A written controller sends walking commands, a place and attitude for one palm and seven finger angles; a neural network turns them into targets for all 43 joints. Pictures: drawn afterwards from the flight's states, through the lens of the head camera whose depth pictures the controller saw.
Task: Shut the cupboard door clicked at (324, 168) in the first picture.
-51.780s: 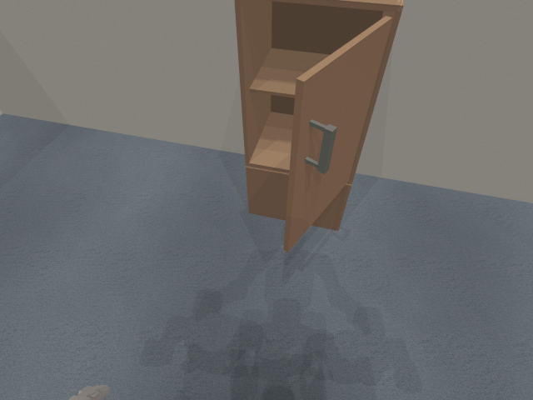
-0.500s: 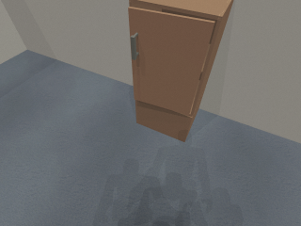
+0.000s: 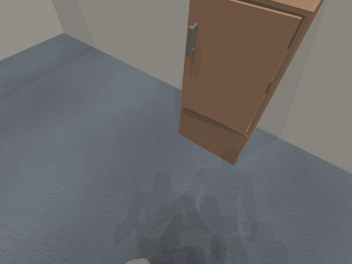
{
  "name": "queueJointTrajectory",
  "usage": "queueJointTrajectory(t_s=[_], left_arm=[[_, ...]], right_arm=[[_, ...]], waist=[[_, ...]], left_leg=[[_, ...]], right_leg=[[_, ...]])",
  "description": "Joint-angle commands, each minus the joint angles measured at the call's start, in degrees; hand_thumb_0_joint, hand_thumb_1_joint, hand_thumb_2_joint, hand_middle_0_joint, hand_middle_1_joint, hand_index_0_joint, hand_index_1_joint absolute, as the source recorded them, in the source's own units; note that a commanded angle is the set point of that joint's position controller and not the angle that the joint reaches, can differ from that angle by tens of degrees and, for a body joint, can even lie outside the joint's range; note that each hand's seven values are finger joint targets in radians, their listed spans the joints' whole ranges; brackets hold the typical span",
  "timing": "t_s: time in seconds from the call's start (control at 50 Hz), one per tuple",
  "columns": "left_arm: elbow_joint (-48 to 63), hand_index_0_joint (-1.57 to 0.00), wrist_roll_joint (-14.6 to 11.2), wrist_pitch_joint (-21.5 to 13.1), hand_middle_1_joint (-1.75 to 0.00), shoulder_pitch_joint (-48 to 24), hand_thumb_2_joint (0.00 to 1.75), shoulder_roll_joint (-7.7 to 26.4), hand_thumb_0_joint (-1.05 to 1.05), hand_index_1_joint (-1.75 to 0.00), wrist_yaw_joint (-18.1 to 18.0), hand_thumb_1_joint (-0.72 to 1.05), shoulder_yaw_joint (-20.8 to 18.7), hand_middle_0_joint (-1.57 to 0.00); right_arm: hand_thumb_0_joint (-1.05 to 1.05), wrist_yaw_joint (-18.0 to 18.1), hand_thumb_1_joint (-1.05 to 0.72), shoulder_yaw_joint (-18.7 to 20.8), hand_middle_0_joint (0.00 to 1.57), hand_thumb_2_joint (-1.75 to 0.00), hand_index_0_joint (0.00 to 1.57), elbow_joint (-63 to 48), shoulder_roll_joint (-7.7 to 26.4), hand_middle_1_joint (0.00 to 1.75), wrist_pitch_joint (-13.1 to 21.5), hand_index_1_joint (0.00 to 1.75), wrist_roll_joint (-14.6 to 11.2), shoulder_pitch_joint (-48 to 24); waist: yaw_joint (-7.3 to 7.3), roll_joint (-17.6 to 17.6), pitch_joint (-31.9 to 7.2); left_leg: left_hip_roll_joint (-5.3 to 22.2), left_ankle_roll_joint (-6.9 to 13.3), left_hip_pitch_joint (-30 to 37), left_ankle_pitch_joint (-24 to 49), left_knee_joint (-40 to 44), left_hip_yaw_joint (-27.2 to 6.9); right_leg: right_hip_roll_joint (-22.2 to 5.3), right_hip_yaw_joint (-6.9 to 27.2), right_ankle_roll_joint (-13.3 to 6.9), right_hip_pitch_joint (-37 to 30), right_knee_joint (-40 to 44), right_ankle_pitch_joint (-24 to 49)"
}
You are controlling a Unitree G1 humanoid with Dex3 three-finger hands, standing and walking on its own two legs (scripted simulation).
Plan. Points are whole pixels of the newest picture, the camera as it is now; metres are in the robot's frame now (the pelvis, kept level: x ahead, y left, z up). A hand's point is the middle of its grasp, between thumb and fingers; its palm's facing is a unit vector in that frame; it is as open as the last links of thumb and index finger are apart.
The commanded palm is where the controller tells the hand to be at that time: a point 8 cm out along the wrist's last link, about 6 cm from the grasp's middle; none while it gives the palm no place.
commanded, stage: walk to a spot facing it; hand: left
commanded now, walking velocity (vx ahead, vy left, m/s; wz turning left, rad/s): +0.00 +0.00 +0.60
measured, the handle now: (192, 40) +0.93 -0.04 +0.02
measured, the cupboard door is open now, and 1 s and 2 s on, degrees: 4 4 4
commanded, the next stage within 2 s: turn to face it in 1.36 s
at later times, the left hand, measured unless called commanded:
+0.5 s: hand out of the picture -0.01 +0.18 -0.13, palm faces +0.29 -0.90 -0.33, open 7.4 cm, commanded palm none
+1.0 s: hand out of the picture -0.05 +0.19 -0.14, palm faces +0.59 -0.76 -0.27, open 7.4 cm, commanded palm none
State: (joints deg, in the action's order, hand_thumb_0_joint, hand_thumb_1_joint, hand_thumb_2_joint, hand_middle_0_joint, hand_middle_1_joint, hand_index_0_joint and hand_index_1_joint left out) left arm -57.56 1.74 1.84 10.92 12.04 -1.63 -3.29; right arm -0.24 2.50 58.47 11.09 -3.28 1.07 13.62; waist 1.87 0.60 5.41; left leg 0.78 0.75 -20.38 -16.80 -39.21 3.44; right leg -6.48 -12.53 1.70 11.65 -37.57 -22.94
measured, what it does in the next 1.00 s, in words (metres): steps on the spot, turning left: right foot, then left foot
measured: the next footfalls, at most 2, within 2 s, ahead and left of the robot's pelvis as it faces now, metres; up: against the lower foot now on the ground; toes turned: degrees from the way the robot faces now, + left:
right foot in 0.40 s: +0.04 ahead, -0.17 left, +0.00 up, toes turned +15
left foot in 0.74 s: -0.07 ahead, +0.10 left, +0.00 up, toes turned +34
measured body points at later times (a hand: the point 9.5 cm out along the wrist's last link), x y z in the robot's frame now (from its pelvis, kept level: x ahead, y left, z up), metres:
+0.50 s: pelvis -0.03 -0.05 +0.02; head +0.02 -0.06 +0.46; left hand -0.03 +0.22 -0.11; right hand +0.10 -0.30 -0.14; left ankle -0.04 +0.07 -0.65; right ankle +0.00 -0.18 -0.72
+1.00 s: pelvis +0.02 -0.03 +0.01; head +0.06 -0.02 +0.46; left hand -0.08 +0.23 -0.12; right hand +0.20 -0.20 -0.15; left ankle -0.10 +0.07 -0.72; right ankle +0.14 -0.08 -0.70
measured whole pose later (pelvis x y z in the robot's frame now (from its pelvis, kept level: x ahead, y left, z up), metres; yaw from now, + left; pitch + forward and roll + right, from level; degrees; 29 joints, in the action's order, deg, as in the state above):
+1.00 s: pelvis +0.02 -0.03 +0.01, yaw +37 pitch +0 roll +2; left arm -51.6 1.8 0.2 13.4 13.8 2.1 -4.3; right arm -0.5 2.1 54.4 11.8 -0.2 1.9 14.9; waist 0.3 -0.3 4.1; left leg 0.7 -1.7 -10.0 -19.9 -29.6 -2.6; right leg -5.0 -4.5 3.5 25.7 -41.9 -18.0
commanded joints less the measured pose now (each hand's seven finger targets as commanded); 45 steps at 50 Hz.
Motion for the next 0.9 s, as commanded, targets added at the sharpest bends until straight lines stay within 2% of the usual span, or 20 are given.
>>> queueJointTrajectory(t_s=[0.0,0.06,0.12,0.24,0.32,0.34,0.36,0.38,0.4,0.44,0.48,0.54,0.62,0.68,0.7,0.72,0.74,0.78,0.82,0.88], left_arm=[[7.8,-0.2,-0.3,0.6,-0.3,-1.8,0.9,7.0,0.0,-0.3,-0.8,0.9,-1.5,-0.2],[8.0,-0.2,-0.3,-0.2,-0.3,-2.4,0.9,6.2,0.0,-0.3,0.0,0.9,-2.1,-0.2],[8.2,-0.2,-0.4,-0.5,-0.3,-1.1,0.9,5.7,0.0,-0.3,0.6,0.9,-2.1,-0.2],[9.9,-0.2,-0.5,-0.1,-0.3,-1.1,0.9,5.3,0.0,-0.3,0.4,0.9,-1.9,-0.2],[8.3,-0.2,-0.8,0.1,-0.3,7.2,0.9,7.0,0.0,-0.3,0.2,0.9,-2.6,-0.2],[7.8,-0.2,-0.6,-0.1,-0.3,10.3,0.9,8.6,0.0,-0.3,0.0,0.9,-3.1,-0.2],[8.7,-0.2,0.5,-0.7,-0.3,10.6,0.9,13.4,0.0,-0.3,-0.5,0.9,-4.1,-0.2],[10.8,-0.2,0.6,-0.5,-0.3,3.9,0.9,15.8,0.0,-0.3,-0.7,0.9,-3.7,-0.2],[12.7,-0.2,-0.2,-0.6,-0.3,-2.3,0.9,14.6,0.0,-0.3,-1.2,0.9,-3.5,-0.2],[12.8,-0.2,-0.1,-1.5,-0.3,-6.2,0.9,9.7,0.0,-0.3,-0.8,0.9,-2.3,-0.2],[11.8,-0.2,0.0,-2.1,-0.3,-3.1,0.9,9.1,0.0,-0.3,-0.7,0.9,-2.1,-0.2],[9.6,-0.2,0.1,-2.3,-0.3,4.2,0.9,11.5,0.0,-0.3,-0.6,0.9,-3.0,-0.2],[8.0,-0.2,0.4,-2.4,-0.3,7.9,0.9,13.6,0.0,-0.3,0.2,0.9,-4.0,-0.2],[7.9,-0.2,-0.3,-2.4,-0.3,6.5,0.9,13.4,0.0,-0.3,1.0,0.9,-4.2,-0.2],[8.6,-0.2,-0.7,-2.3,-0.3,6.1,0.9,10.8,0.0,-0.3,1.5,0.9,-3.8,-0.2],[12.2,-0.2,-0.6,-2.3,-0.3,2.8,0.9,6.6,0.0,-0.3,2.3,0.9,-2.5,-0.2],[15.1,-0.2,0.2,-2.4,-0.3,-5.6,0.9,7.4,0.0,-0.3,2.3,0.9,-1.7,-0.2],[14.4,-0.2,-0.1,-2.8,-0.3,-7.1,0.9,6.8,0.0,-0.3,2.4,0.9,-2.4,-0.2],[12.5,-0.2,-0.2,-2.9,-0.3,-3.8,0.9,7.0,0.0,-0.3,3.2,0.9,-2.4,-0.2],[11.3,-0.2,-0.3,-2.8,-0.3,-1.4,0.9,5.8,0.0,-0.3,3.7,0.9,-2.0,-0.2]], right_arm=[[0.0,1.4,-0.9,3.0,0.2,-0.9,0.2,-3.1,14.6,0.3,1.9,0.3,1.1,9.7],[0.0,2.1,-0.9,2.7,0.2,-0.9,0.2,-5.2,12.5,0.3,2.3,0.3,0.9,4.9],[0.0,2.1,-0.9,2.6,0.2,-0.9,0.2,-6.2,11.8,0.3,2.7,0.3,0.8,2.6],[0.0,1.4,-0.9,3.9,0.2,-0.9,0.2,-7.2,13.1,0.3,1.3,0.3,1.0,1.5],[0.0,0.9,-0.9,4.6,0.2,-0.9,0.2,-9.3,12.9,0.3,0.3,0.3,0.9,-2.8],[0.0,0.7,-0.9,4.6,0.2,-0.9,0.2,-9.9,11.6,0.3,0.0,0.3,0.5,-3.9],[0.0,0.4,-0.9,4.4,0.2,-0.9,0.2,-10.5,7.8,0.3,-0.3,0.3,-0.1,-2.6],[0.0,0.3,-0.9,4.6,0.2,-0.9,0.2,-11.1,7.0,0.3,0.1,0.3,0.4,-2.0],[0.0,0.0,-0.9,5.0,0.2,-0.9,0.2,-11.0,9.3,0.3,-0.4,0.3,0.8,-0.1],[0.0,-1.0,-0.9,4.3,0.2,-0.9,0.2,-9.9,7.6,0.3,-0.6,0.3,0.8,0.4],[0.0,-1.3,-0.9,3.6,0.2,-0.9,0.2,-10.3,6.8,0.3,-0.2,0.3,0.2,-0.9],[0.0,-1.3,-0.9,2.5,0.2,-0.9,0.2,-11.8,5.3,0.3,0.2,0.3,-0.1,-5.6],[0.0,-1.6,-0.9,1.9,0.2,-0.9,0.2,-12.8,5.3,0.3,1.2,0.3,-0.2,-8.4],[0.0,-1.4,-0.9,2.0,0.2,-0.9,0.2,-11.0,7.2,0.3,2.4,0.3,0.0,-2.6],[0.0,-1.2,-0.9,3.2,0.2,-0.9,0.2,-9.8,11.7,0.3,2.9,0.3,0.3,2.0],[0.0,-0.6,-0.9,5.0,0.2,-0.9,0.2,-8.2,18.7,0.3,3.0,0.3,1.2,8.0],[0.0,-0.2,-0.9,4.8,0.2,-0.9,0.2,-6.0,18.6,0.3,3.1,0.3,1.2,13.6],[0.0,0.7,-0.9,3.6,0.2,-0.9,0.2,-7.1,15.0,0.3,3.9,0.3,1.2,8.8],[0.0,0.9,-0.9,2.9,0.2,-0.9,0.2,-8.6,13.3,0.3,4.5,0.3,1.0,3.1],[0.0,1.0,-0.9,2.8,0.2,-0.9,0.2,-8.5,12.8,0.3,4.9,0.3,0.9,1.2]], waist=[[3.05,-18.3,-6.6],[0.41,-6.5,-7.6],[-0.42,-6.1,-9.4],[0.03,-9.9,-8.7],[-3.48,-11.4,-8.3],[-4.96,-7.7,-8.0],[-4.93,6.5,-7.7],[-3.29,14.2,-3.6],[-0.01,7.4,-3.7],[2.14,8.8,-0.9],[0.77,10.3,-3.0],[-2.96,10.1,-6.1],[-4.98,13.5,-6.4],[-1.36,7.6,-7.7],[1.14,-4.0,-9.8],[4.8,-20.9,-9.2],[7.96,-13.8,-6.5],[4.71,-13.6,-2.8],[1.5,-11.7,-2.8],[-0.14,-9.7,-3.1]], left_leg=[[19.0,9.9,11.5,28.3,21.9,-33.3],[15.2,9.0,10.2,13.4,22.1,-28.3],[12.1,8.7,10.8,12.3,22.1,-24.8],[9.6,8.2,6.4,2.3,23.4,-28.0],[4.8,4.6,-4.4,-5.6,23.5,-27.3],[1.5,1.9,-10.1,-9.4,19.9,-24.2],[-5.8,-2.3,-18.5,-13.7,2.6,-15.9],[-8.5,-3.9,-20.1,-14.3,-19.1,-8.6],[-4.3,-2.9,-14.1,-13.1,-29.0,-10.4],[-1.1,-3.1,-13.8,-6.9,-32.8,-7.5],[-0.7,-4.0,-12.8,-6.6,-27.5,-4.5],[-0.6,-4.2,-10.2,-9.5,-14.7,-0.9],[-0.4,-2.7,-5.9,-11.8,-3.0,1.9],[-1.5,-1.3,10.6,-3.7,13.7,3.3],[5.4,2.0,21.6,-4.0,19.9,-7.9],[20.6,9.5,30.4,1.3,21.7,-29.6],[23.5,13.8,27.0,-0.5,23.5,-33.0],[17.9,11.4,19.1,-5.6,24.0,-27.4],[14.3,9.6,16.1,-3.6,24.1,-21.5],[11.0,8.9,11.8,-1.9,23.7,-16.8]], right_leg=[[2.8,10.2,0.0,16.6,-24.6,-15.2],[1.9,15.0,0.6,20.9,-29.3,-2.5],[2.9,14.3,1.4,18.9,-23.9,0.1],[6.1,12.8,1.1,12.5,-10.5,-2.1],[8.7,10.6,-0.4,-2.9,5.6,2.0],[6.3,12.3,-1.5,-9.3,14.4,3.0],[-7.6,29.5,-6.7,-12.1,25.9,-9.6],[-22.0,40.3,-12.2,-0.6,31.2,-12.4],[-21.9,36.1,-13.1,8.6,29.3,-9.8],[-12.3,22.1,-10.2,7.7,22.7,4.5],[-10.5,15.3,-9.4,1.2,17.9,21.8],[-12.0,12.9,-9.1,-8.1,13.3,36.1],[-14.6,13.6,-8.4,-10.0,14.2,24.4],[-12.6,8.3,-4.3,-0.7,7.4,12.0],[-7.9,3.0,-0.8,9.7,-4.9,4.7],[-0.3,0.8,2.4,28.8,-20.3,-13.2],[-1.1,7.4,1.1,33.7,-25.5,-13.4],[-2.0,11.6,0.7,32.8,-27.2,-5.1],[-1.6,11.5,1.2,28.6,-22.9,-0.3],[0.7,8.8,1.6,20.5,-11.0,2.3]])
